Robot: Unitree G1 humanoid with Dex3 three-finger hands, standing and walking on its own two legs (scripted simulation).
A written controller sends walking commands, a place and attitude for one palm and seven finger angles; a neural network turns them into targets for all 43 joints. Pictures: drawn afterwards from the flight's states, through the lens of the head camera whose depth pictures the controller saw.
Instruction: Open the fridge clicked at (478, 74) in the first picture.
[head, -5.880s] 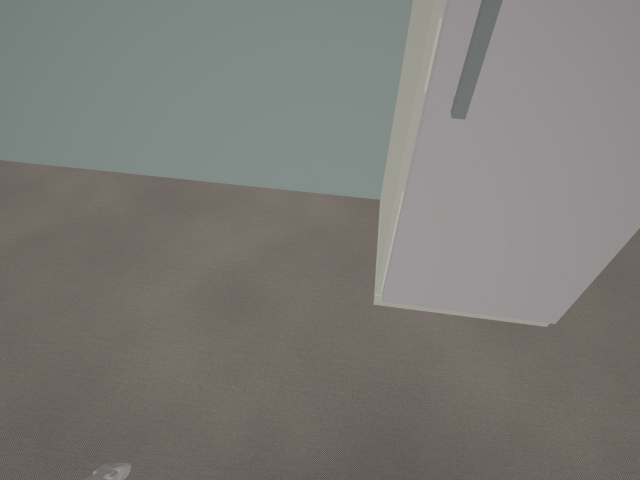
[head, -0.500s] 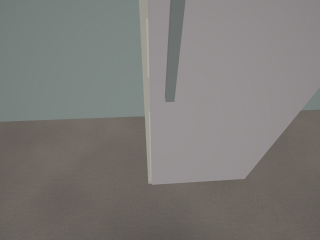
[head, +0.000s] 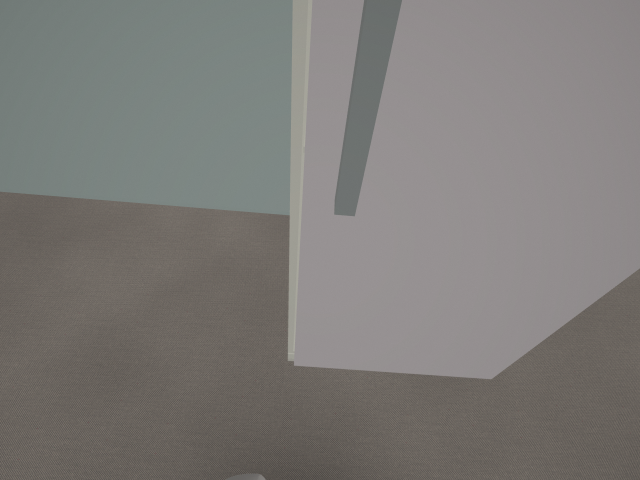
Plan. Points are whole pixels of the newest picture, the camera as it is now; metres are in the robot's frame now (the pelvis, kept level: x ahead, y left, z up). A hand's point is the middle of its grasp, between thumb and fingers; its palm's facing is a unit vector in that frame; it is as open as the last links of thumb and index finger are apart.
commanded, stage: shuffle to correct the standing spot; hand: left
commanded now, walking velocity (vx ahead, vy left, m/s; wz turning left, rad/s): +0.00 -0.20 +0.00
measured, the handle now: (364, 83) +0.45 +0.01 +0.26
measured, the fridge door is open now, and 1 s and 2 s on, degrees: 0 0 0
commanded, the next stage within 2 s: come to a stop and stand still in 0.38 s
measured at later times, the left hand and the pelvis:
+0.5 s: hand out of the picture +0.08 +0.07 -0.15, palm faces +0.03 -0.97 -0.24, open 7.4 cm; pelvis +0.03 -0.12 +0.01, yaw +1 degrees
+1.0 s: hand out of the picture +0.01 +0.02 -0.16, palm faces +0.07 -0.97 -0.22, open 7.4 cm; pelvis +0.01 -0.15 +0.01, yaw +1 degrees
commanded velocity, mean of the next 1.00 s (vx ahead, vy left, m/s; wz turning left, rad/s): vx -0.03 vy -0.02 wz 0.00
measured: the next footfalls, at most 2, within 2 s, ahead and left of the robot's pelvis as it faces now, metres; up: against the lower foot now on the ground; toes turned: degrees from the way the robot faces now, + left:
right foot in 0.40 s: +0.09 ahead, -0.25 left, +0.00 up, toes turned -6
left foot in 0.70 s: +0.07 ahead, -0.05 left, +0.00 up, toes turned +5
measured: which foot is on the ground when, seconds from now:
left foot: down 0.00-0.40, up 0.42-0.68, down 0.70-1.00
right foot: down 0.00-0.02, up 0.04-0.38, down 0.40-1.00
